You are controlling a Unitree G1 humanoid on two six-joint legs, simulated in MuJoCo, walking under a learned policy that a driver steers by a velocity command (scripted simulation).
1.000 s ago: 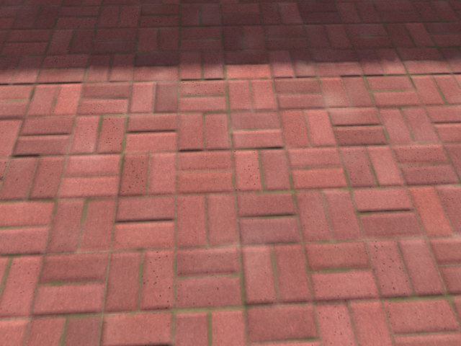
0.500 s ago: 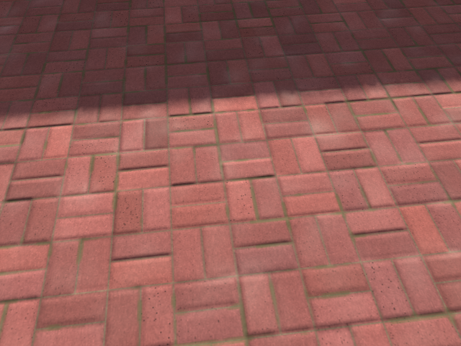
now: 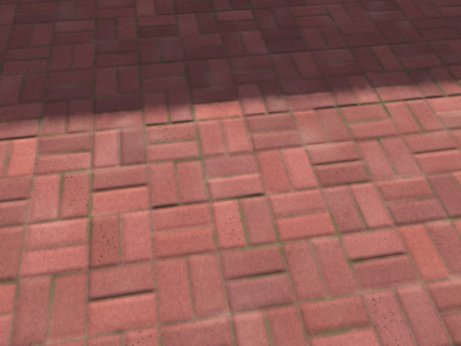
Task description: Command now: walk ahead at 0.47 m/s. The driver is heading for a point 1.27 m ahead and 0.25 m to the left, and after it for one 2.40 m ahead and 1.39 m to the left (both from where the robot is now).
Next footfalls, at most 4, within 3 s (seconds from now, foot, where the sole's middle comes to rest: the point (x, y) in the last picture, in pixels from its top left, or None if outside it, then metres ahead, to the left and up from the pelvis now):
0.14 right None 0.27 -0.10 -0.78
0.70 left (199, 314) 0.57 0.07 -0.78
1.26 right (252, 227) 0.87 -0.11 -0.78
1.82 left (193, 171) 1.12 0.09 -0.78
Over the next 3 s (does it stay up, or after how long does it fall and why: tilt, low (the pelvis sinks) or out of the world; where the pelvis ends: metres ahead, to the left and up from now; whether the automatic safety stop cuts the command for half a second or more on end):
stays up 1.27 0.12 0.00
